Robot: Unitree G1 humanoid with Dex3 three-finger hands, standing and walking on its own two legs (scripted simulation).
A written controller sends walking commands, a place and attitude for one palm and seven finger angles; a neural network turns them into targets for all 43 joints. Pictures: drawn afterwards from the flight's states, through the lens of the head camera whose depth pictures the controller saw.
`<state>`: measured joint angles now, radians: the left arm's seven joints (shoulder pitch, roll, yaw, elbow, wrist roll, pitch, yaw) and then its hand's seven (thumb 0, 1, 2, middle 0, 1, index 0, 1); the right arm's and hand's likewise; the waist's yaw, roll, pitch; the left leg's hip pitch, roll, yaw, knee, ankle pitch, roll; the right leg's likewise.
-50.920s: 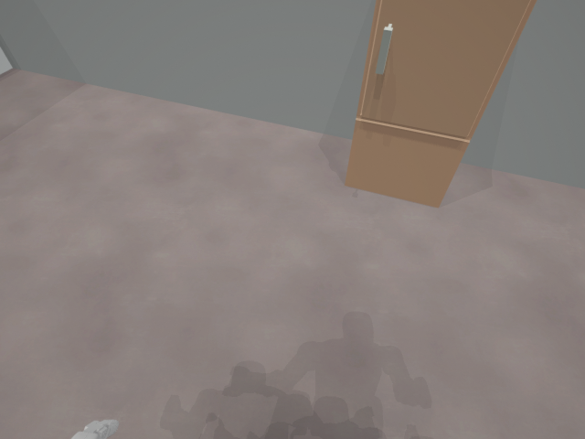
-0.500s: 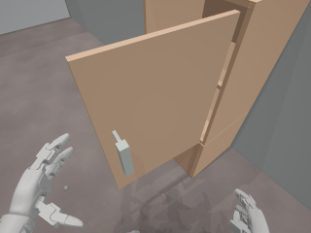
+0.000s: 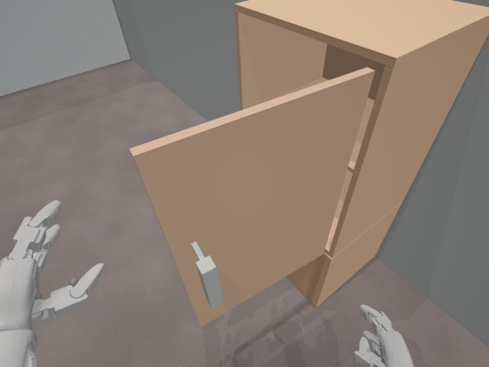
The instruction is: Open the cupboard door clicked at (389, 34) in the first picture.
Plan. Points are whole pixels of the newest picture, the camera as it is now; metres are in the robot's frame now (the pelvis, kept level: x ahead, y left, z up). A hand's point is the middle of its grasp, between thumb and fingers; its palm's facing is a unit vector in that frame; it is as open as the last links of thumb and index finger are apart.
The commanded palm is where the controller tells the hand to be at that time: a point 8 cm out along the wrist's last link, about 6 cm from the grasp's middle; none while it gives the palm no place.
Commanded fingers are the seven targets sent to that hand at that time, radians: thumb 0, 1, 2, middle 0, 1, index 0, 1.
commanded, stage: draw the hand back to the body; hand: left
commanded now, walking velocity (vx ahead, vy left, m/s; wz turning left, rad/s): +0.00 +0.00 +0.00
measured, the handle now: (205, 275) +0.30 +0.12 -0.05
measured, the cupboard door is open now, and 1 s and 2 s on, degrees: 83 83 83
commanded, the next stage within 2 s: step back with the hand held close in 0.52 s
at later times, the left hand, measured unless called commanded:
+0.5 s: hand (60, 282) +0.17 +0.24 +0.15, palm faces +0.43 -0.81 -0.40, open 7.4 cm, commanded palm +0.12 +0.28 +0.17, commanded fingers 0.00 0.90 0.90 -0.20 -0.30 -0.20 -0.30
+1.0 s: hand (55, 290) +0.16 +0.24 +0.15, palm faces +0.32 -0.80 -0.51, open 7.4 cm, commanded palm +0.10 +0.29 +0.18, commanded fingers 0.00 0.90 0.90 -0.20 -0.30 -0.20 -0.30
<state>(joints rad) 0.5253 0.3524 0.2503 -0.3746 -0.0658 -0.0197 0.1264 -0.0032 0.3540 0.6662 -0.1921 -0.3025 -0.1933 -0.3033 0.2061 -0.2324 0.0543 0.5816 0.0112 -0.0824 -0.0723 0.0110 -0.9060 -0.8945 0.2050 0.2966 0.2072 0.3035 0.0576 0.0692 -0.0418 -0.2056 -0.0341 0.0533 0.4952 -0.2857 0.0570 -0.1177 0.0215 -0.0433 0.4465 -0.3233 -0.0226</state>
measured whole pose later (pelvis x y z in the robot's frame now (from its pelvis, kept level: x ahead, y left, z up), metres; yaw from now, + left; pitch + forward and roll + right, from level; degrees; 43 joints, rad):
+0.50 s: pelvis -0.02 -0.02 +0.01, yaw +0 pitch -4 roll +0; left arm 0.48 0.35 0.32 -0.37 -0.08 -0.07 0.11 0.01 0.88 0.89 -0.21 -0.30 -0.21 -0.30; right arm 0.20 -0.24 0.02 0.64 0.01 -0.08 -0.06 0.01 -0.91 -0.89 0.20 0.30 0.21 0.30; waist 0.06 0.07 0.00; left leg -0.12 -0.01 0.05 0.42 -0.23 0.04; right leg -0.03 0.05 -0.04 0.36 -0.26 -0.05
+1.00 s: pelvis -0.05 -0.01 +0.00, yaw -2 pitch +0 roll -1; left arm 0.56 0.42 0.37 -0.44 -0.06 -0.14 0.11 0.01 0.89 0.90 -0.22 -0.30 -0.22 -0.30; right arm 0.17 -0.25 -0.01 0.57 0.01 0.01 -0.08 0.01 -0.91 -0.89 0.20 0.30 0.21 0.30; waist 0.01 0.05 0.01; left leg -0.26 -0.01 0.08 0.44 -0.18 0.05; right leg -0.19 0.05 -0.02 0.41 -0.22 -0.03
